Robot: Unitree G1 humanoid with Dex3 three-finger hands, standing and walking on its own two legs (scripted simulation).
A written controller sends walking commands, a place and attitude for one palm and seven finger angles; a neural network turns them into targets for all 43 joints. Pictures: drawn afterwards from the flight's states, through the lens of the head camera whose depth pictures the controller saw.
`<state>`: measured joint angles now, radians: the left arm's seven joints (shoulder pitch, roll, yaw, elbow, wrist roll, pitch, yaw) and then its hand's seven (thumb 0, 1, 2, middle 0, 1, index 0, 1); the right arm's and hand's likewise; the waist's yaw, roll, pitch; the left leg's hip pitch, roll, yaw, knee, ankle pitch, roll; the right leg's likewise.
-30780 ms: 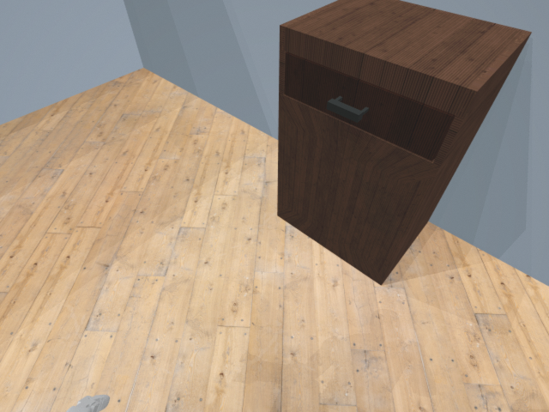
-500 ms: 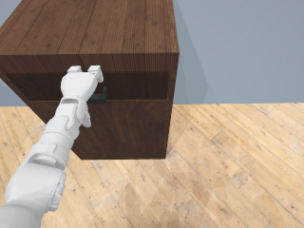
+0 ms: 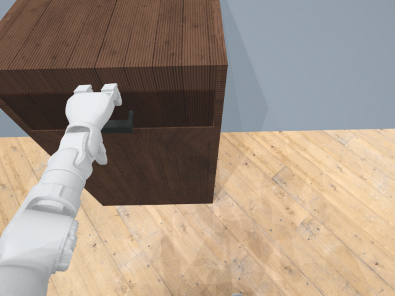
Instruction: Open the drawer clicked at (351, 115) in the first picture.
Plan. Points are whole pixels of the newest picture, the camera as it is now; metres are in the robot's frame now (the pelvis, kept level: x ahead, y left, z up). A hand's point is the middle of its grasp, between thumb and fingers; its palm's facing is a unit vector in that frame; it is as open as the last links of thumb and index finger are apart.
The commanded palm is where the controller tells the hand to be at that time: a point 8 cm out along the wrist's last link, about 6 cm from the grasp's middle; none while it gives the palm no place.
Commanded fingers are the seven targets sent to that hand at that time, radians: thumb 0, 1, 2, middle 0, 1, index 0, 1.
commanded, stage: lower the fingers behind the handle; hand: left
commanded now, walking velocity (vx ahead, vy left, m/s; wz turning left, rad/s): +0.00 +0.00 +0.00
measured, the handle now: (112, 120) +0.54 +0.20 -0.02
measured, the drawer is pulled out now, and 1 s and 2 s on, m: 0.00 0.00 0.00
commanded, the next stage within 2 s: close the thumb around the handle in 1.56 s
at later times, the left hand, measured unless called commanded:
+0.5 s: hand (106, 132) +0.48 +0.20 +0.00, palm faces -0.08 -0.02 -1.00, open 13.8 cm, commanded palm +0.46 +0.20 +0.06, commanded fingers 0.00 -0.50 0.30 -0.30 -1.20 -0.30 -1.20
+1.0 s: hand (109, 138) +0.48 +0.20 -0.02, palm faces -0.06 -0.03 -1.00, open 13.8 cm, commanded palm +0.46 +0.20 +0.03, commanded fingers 0.00 -0.50 0.30 -0.30 -1.20 -0.30 -1.20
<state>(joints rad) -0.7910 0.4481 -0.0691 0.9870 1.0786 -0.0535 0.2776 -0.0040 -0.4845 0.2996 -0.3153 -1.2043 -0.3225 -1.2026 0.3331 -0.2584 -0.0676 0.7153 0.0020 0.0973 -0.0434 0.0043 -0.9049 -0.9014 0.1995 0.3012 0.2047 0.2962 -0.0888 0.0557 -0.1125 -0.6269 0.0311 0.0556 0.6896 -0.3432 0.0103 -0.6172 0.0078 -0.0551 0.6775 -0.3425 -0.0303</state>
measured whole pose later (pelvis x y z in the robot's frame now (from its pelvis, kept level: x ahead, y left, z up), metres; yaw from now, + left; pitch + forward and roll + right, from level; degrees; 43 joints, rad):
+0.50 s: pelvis +0.00 +0.01 -0.01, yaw -1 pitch +20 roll -1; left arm -0.80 0.43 -0.05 1.03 1.10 -0.04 0.32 0.00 -0.48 0.30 -0.31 -1.20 -0.32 -1.20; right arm 0.36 -0.24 -0.07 0.73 -0.02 0.09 -0.03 0.00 -0.90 -0.90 0.20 0.30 0.21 0.30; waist -0.11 0.05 -0.13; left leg -0.73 0.03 0.06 0.77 -0.38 0.02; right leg -0.72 0.01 -0.05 0.74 -0.37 -0.02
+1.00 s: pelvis -0.01 +0.01 -0.02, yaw -1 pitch +22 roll -2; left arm -0.83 0.43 -0.05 1.08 1.11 -0.05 0.37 0.00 -0.48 0.30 -0.31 -1.22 -0.32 -1.21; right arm 0.35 -0.25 -0.06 0.73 -0.03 0.09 -0.02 0.00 -0.90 -0.90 0.20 0.30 0.21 0.30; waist -0.12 0.05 -0.15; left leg -0.84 0.04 0.05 0.87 -0.41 0.03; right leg -0.82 0.01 -0.05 0.83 -0.39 -0.01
